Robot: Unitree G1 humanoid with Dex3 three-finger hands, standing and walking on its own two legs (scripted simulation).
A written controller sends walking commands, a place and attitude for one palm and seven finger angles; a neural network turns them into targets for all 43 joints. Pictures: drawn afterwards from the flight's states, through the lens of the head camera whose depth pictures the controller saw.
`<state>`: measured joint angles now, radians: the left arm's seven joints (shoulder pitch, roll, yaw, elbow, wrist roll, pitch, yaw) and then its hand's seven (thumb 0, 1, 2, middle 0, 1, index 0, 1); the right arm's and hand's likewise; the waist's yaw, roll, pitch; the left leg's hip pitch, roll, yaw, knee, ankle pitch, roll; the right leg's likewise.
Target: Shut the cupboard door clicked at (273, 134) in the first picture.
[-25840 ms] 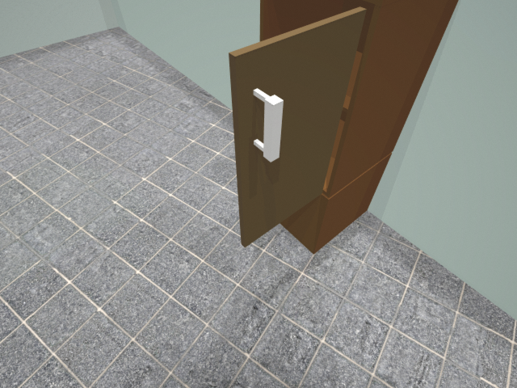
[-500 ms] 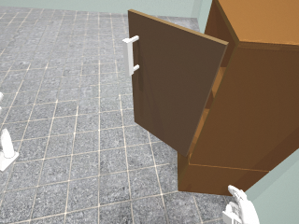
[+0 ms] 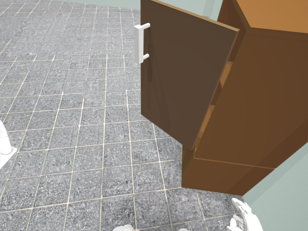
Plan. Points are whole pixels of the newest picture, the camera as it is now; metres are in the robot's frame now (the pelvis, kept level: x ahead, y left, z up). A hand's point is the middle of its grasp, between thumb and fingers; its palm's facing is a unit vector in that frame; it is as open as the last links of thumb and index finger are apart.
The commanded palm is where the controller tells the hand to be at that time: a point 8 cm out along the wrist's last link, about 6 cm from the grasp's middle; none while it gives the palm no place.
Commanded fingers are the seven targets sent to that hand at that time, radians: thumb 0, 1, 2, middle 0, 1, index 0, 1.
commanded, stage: step back with the hand held close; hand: left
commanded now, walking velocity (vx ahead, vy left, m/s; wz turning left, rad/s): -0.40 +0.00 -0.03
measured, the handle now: (142, 43) +0.71 +0.09 +0.13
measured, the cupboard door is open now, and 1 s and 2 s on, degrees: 55 55 55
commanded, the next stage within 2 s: stop stepping back and stand still in 0.50 s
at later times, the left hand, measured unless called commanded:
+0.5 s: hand out of the picture +0.14 +0.25 +0.20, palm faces +0.39 -0.82 -0.42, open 7.4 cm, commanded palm +0.07 +0.30 +0.20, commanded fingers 0.00 0.90 0.90 -0.20 -0.30 -0.20 -0.30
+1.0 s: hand out of the picture +0.02 +0.35 +0.20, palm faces +0.57 -0.79 -0.21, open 7.4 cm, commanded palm -0.03 +0.37 +0.20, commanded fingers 0.00 0.90 0.90 -0.20 -0.30 -0.20 -0.30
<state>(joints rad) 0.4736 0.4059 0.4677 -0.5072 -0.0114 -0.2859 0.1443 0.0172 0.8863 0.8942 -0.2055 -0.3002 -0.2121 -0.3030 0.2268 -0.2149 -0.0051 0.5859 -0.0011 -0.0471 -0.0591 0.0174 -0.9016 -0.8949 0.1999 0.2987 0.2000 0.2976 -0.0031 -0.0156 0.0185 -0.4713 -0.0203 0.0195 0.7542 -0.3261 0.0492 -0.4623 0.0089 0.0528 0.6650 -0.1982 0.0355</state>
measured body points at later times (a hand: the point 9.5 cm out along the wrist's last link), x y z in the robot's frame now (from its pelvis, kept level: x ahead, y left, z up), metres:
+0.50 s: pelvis -0.07 +0.00 +0.01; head -0.06 +0.04 +0.46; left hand +0.11 +0.30 +0.22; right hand +0.13 -0.22 -0.04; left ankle +0.08 +0.09 -0.71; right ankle -0.05 -0.15 -0.71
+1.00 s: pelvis -0.17 +0.07 +0.00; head -0.22 +0.12 +0.45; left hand -0.01 +0.39 +0.21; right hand -0.01 -0.17 -0.05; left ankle -0.12 +0.16 -0.72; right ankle -0.12 -0.11 -0.70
